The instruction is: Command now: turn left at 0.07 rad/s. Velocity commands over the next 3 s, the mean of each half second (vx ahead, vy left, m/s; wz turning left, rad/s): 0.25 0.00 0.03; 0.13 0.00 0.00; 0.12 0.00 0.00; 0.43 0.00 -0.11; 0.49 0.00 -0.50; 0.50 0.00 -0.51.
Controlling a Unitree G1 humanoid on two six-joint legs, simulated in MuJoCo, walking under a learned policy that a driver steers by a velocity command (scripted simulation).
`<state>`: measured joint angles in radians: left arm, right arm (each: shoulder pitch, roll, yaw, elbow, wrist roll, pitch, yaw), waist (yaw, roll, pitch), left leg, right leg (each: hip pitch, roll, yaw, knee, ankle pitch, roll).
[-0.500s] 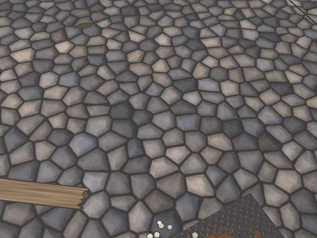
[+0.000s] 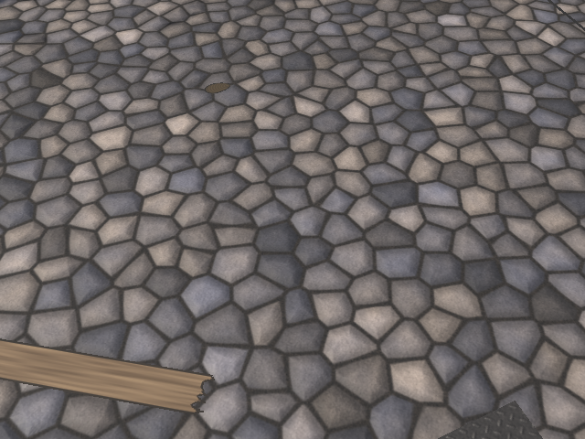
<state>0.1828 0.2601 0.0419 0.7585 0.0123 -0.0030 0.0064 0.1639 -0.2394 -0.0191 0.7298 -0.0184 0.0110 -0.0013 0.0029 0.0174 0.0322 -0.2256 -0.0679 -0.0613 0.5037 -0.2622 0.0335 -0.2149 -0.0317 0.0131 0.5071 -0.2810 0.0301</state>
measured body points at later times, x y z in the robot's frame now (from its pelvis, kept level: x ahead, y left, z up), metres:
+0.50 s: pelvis +0.11 +0.00 +0.01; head +0.14 +0.02 +0.46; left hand +0.29 +0.25 -0.09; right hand +0.09 -0.26 -0.12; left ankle +0.01 +0.10 -0.74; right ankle +0.17 -0.14 -0.67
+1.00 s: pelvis +0.26 -0.04 -0.01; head +0.27 -0.03 +0.44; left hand +0.39 +0.21 -0.13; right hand +0.35 -0.31 -0.13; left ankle +0.29 +0.11 -0.74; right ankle +0.33 -0.12 -0.74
